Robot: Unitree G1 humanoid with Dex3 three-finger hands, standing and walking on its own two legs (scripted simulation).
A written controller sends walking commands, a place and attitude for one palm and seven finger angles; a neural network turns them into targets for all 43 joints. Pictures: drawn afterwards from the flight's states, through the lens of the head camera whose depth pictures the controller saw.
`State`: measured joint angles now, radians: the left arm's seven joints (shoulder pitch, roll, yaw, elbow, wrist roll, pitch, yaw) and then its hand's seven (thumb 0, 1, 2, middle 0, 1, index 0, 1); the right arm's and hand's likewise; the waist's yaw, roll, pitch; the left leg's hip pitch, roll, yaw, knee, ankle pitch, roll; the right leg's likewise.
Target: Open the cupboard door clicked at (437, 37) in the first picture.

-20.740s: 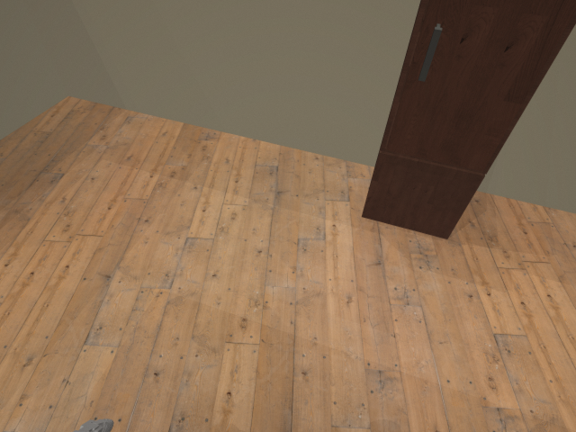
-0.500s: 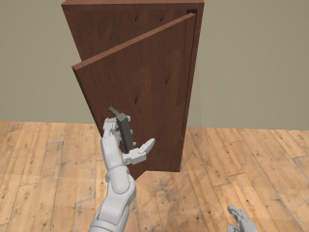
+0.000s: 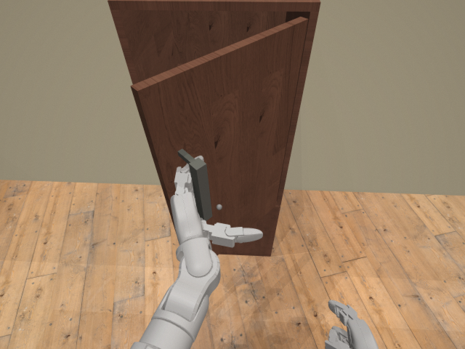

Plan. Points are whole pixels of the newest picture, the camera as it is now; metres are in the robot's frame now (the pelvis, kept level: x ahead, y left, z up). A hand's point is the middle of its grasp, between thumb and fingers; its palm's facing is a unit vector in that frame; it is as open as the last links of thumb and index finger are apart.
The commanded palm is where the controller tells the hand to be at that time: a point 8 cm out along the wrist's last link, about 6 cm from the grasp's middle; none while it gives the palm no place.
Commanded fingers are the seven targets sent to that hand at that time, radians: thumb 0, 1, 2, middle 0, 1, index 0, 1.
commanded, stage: slide the hand sideways off the handle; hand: left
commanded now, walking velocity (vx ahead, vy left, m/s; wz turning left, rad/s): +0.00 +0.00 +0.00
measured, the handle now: (195, 186) +0.38 +0.09 +0.08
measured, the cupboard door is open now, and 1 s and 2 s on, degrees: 46 47 47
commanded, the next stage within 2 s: draw the hand back to the body in 1.22 s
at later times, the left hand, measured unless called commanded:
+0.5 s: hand (208, 228) +0.30 +0.06 +0.08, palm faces -0.09 -1.00 +0.01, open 16.3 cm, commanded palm +0.27 +0.12 +0.08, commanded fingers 0.00 -0.50 0.30 -0.15 -0.30 -0.15 -0.30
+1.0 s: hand (180, 257) +0.25 +0.10 +0.08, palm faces -0.03 -1.00 -0.02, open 16.3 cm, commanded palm +0.22 +0.16 +0.08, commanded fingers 0.00 -0.50 0.30 -0.15 -0.30 -0.15 -0.30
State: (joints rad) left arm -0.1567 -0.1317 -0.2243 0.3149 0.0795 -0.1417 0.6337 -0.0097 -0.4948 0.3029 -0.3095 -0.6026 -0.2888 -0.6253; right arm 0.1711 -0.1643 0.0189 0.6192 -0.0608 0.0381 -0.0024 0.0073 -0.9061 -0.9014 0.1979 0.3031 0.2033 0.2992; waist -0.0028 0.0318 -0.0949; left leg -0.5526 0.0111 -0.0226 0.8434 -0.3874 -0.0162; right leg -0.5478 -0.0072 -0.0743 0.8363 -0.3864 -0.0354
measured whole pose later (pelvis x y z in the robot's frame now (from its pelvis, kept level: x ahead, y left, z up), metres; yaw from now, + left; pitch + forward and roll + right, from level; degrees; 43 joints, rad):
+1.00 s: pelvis +0.03 +0.00 -0.01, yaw +0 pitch +8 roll +0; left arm 0.45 0.10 -0.13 -0.26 -0.08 -0.22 -0.01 -0.01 -0.50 0.30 -0.15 -0.30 -0.15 -0.30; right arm 0.25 -0.21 0.03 0.44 0.00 -0.08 -0.01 0.01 -0.91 -0.90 0.20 0.30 0.20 0.30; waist 0.02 0.04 -0.10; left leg -0.57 0.01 -0.02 0.91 -0.47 -0.02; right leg -0.57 -0.01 -0.07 0.90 -0.47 -0.03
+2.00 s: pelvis +0.03 +0.02 +0.02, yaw +0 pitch +1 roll -1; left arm 0.55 0.28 0.11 -0.46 -0.06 -0.05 0.05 -0.01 -0.28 0.39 -0.16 -0.30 -0.16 -0.30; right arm 0.26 -0.22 0.06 0.52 0.02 -0.16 -0.10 0.01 -0.90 -0.90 0.20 0.30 0.20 0.30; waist 0.05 0.06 -0.06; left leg -0.35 0.01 -0.02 0.73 -0.40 0.01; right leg -0.33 0.00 -0.07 0.68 -0.37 -0.01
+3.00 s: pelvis +0.04 +0.01 +0.04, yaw -2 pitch -5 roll -1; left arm 0.46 0.32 0.33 -0.37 -0.05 -0.09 0.11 0.02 0.89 0.90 -0.21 -0.31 -0.21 -0.30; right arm 0.19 -0.22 0.02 0.66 0.00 -0.12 -0.08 0.01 -0.90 -0.90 0.20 0.30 0.20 0.30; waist 0.08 0.07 0.03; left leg -0.06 0.02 0.01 0.40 -0.25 0.00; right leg -0.05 0.01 -0.04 0.36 -0.22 -0.02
